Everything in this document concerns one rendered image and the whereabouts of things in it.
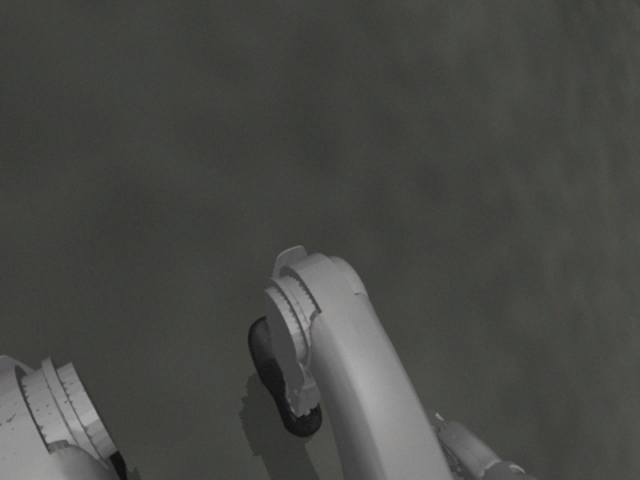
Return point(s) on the right robot hand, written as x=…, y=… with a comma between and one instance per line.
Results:
x=462, y=447

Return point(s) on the left robot foot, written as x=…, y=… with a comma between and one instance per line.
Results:
x=119, y=465

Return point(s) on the right robot arm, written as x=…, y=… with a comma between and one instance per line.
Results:
x=506, y=470

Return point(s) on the right robot foot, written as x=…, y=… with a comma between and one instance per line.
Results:
x=271, y=377

